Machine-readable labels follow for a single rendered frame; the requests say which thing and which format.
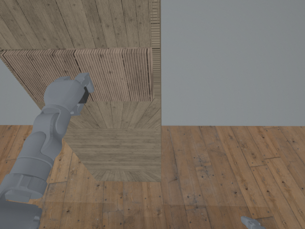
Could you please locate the left robot forearm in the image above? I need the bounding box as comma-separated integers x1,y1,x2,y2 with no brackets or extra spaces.
0,104,71,202

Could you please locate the handle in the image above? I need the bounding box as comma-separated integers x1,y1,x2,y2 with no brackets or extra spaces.
79,86,89,104

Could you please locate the right robot hand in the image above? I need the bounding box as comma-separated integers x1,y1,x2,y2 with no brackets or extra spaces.
241,216,266,229

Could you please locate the drawer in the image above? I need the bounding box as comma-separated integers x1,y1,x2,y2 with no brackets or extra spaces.
0,47,153,102

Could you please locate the cabinet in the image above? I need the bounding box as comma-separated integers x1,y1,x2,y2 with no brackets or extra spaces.
0,0,162,182

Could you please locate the left robot upper arm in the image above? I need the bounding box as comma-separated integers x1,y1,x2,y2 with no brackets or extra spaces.
0,200,42,229

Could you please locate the left robot hand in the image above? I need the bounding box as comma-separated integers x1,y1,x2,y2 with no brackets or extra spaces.
44,73,94,116

